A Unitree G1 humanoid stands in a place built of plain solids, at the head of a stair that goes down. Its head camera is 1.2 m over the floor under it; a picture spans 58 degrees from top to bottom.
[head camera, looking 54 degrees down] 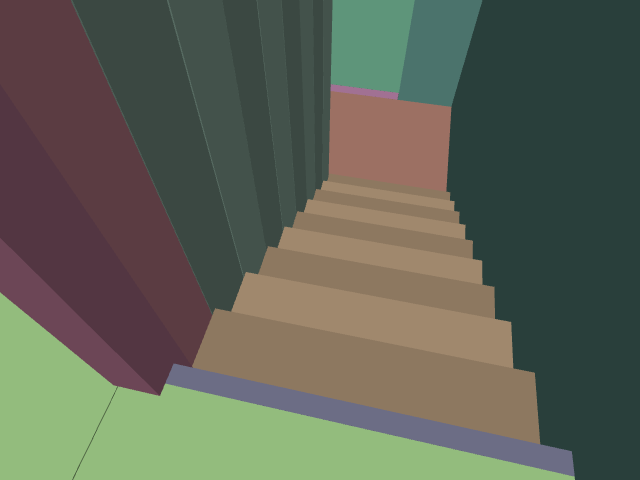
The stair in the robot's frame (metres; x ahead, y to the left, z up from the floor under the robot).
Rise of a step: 0.18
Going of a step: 0.27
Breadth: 1.09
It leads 12 degrees to the right of straight ahead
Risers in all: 10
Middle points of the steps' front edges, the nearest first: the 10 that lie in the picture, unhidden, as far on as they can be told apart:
0.33 -0.10 0.00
0.59 -0.16 -0.18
0.86 -0.22 -0.36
1.12 -0.28 -0.55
1.38 -0.33 -0.73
1.65 -0.39 -0.91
1.91 -0.45 -1.09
2.18 -0.50 -1.28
2.44 -0.56 -1.46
2.70 -0.62 -1.64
